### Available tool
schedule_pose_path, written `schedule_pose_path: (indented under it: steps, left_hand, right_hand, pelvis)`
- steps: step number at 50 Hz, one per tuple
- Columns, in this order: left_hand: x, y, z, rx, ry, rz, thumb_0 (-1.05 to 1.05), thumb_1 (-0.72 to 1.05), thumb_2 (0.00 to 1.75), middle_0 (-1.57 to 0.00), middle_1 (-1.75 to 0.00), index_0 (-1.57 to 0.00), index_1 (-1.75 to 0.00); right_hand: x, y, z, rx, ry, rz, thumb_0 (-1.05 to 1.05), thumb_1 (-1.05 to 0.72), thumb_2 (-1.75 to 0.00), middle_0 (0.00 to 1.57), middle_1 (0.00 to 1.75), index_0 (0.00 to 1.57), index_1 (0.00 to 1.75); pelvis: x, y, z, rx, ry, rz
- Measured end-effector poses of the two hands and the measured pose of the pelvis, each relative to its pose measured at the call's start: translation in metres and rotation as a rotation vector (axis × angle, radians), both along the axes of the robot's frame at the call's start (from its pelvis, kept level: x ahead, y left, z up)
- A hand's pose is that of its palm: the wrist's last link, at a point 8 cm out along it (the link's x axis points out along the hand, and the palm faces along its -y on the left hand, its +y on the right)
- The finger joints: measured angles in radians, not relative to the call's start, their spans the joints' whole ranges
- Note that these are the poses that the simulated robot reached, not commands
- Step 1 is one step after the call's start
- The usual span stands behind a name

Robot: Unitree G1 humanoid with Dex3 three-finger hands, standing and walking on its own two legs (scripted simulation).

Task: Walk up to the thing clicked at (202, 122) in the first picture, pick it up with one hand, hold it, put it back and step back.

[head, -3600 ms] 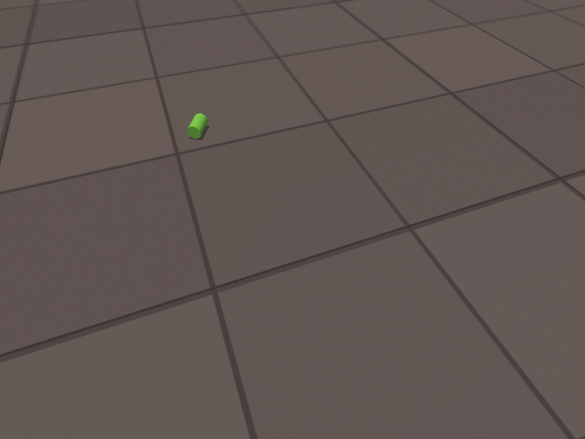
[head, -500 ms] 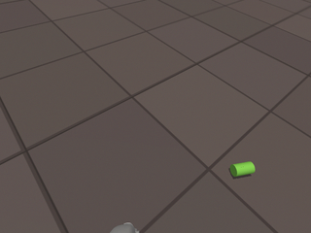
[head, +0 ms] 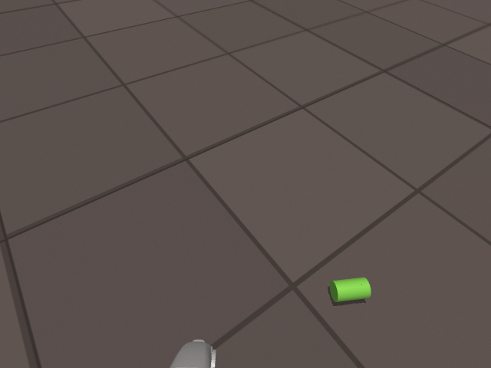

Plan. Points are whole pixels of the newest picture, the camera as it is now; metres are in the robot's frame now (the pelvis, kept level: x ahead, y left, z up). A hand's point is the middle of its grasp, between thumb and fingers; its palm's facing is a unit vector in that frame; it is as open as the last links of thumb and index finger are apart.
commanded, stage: walk up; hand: left
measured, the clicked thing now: (349, 289) +0.54 -0.41 -0.70
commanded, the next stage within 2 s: none
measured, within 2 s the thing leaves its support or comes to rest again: neither
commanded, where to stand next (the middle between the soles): +0.22 -0.67 m, yaw +10 degrees
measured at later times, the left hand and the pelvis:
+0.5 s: hand out of the picture +0.15 +0.09 -0.15, palm faces +0.00 -0.93 -0.38, open 7.4 cm; pelvis +0.05 -0.22 -0.01, yaw +4 degrees
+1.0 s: hand out of the picture +0.15 -0.13 -0.16, palm faces +0.04 -0.94 -0.33, open 7.4 cm; pelvis +0.10 -0.42 +0.00, yaw +7 degrees
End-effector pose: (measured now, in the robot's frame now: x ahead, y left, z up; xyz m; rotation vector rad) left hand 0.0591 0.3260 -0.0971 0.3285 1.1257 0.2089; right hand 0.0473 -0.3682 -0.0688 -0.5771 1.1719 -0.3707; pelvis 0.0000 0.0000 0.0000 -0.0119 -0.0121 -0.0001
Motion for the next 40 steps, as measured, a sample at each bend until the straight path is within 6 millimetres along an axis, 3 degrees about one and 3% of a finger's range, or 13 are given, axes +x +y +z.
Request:
schedule_pose_path:
  steps: [6, 9, 14, 20, 25, 28, 30, 35, 40]
  left_hand:
    - [-0.021, -0.039, -0.005, -0.021, 0.094, 0.066, 0.00, 0.90, 0.89, -0.20, -0.30, -0.20, -0.30]
    - [-0.013, -0.058, -0.017, -0.026, 0.111, 0.069, 0.01, 0.90, 0.89, -0.20, -0.30, -0.20, -0.30]
    - [0.017, -0.100, -0.021, -0.046, 0.102, 0.022, 0.01, 0.91, 0.89, -0.20, -0.30, -0.20, -0.30]
    - [0.057, -0.145, -0.020, -0.033, 0.027, -0.007, 0.01, 0.91, 0.89, -0.20, -0.30, -0.20, -0.30]
    - [0.081, -0.192, -0.017, 0.017, -0.014, -0.008, 0.00, 0.91, 0.89, -0.20, -0.30, -0.20, -0.30]
    - [0.082, -0.228, -0.019, 0.055, -0.043, 0.008, 0.00, 0.91, 0.89, -0.20, -0.30, -0.20, -0.30]
    - [0.072, -0.255, -0.018, 0.048, -0.033, 0.037, 0.00, 0.91, 0.89, -0.20, -0.30, -0.20, -0.30]
    - [0.045, -0.313, -0.007, -0.009, 0.055, 0.095, 0.00, 0.91, 0.89, -0.20, -0.30, -0.20, -0.30]
    - [0.038, -0.346, -0.015, -0.036, 0.096, 0.126, 0.00, 0.90, 0.89, -0.20, -0.30, -0.20, -0.30]
  right_hand:
    - [0.043, -0.013, 0.009, 0.050, -0.007, 0.108, 0.01, -0.90, -0.89, 0.20, 0.30, 0.21, 0.30]
    - [0.047, -0.029, 0.006, 0.031, -0.003, 0.124, 0.00, -0.90, -0.89, 0.21, 0.30, 0.21, 0.30]
    - [0.043, -0.070, 0.020, 0.009, -0.015, 0.076, 0.00, -0.89, -0.89, 0.21, 0.30, 0.21, 0.31]
    - [0.037, -0.142, 0.028, -0.033, 0.004, 0.076, 0.00, -0.89, -0.89, 0.21, 0.30, 0.21, 0.31]
    - [0.040, -0.224, 0.019, -0.069, 0.032, 0.067, 0.01, -0.89, -0.89, 0.21, 0.30, 0.21, 0.31]
    - [0.050, -0.278, 0.002, -0.093, 0.068, 0.058, 0.01, -0.89, -0.89, 0.21, 0.30, 0.21, 0.31]
    - [0.062, -0.298, -0.004, -0.094, 0.080, 0.033, 0.01, -0.90, -0.89, 0.21, 0.30, 0.21, 0.31]
    - [0.100, -0.308, -0.004, -0.010, 0.058, 0.079, 0.01, -0.90, -0.89, 0.20, 0.30, 0.20, 0.30]
    - [0.121, -0.311, -0.002, 0.045, 0.045, 0.156, 0.01, -0.90, -0.89, 0.20, 0.30, 0.21, 0.30]
  pelvis:
    - [0.022, -0.038, 0.009, -0.003, 0.005, 0.033]
    - [0.030, -0.057, 0.002, 0.005, 0.001, 0.053]
    - [0.038, -0.097, 0.007, 0.017, -0.010, 0.050]
    - [0.046, -0.155, 0.001, 0.005, -0.008, 0.066]
    - [0.055, -0.222, -0.013, 0.002, 0.007, 0.072]
    - [0.061, -0.263, -0.026, -0.011, 0.006, 0.081]
    - [0.064, -0.281, -0.024, -0.008, 0.002, 0.094]
    - [0.077, -0.311, -0.001, -0.007, 0.001, 0.111]
    - [0.093, -0.341, 0.002, 0.000, 0.009, 0.126]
